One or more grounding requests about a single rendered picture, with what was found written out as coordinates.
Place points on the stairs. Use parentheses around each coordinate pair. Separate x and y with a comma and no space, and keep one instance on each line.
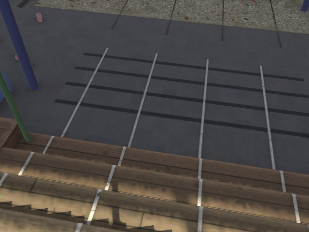
(59,184)

